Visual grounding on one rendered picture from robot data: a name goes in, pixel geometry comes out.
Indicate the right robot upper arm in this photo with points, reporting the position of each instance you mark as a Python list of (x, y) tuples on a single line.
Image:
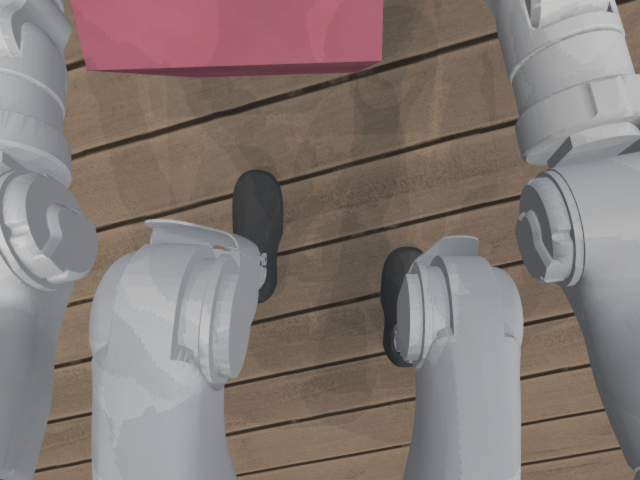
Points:
[(579, 226)]

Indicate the right robot thigh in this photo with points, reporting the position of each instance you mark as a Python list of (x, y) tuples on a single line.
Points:
[(467, 422)]

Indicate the right robot forearm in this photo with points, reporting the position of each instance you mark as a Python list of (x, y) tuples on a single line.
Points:
[(575, 87)]

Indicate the left robot forearm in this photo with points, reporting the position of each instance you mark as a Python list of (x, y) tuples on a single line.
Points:
[(33, 85)]

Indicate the left robot upper arm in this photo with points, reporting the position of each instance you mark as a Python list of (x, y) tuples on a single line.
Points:
[(46, 244)]

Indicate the carton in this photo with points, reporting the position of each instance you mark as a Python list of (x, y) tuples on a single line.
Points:
[(221, 38)]

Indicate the robot right foot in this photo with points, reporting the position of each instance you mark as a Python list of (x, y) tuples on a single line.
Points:
[(395, 268)]

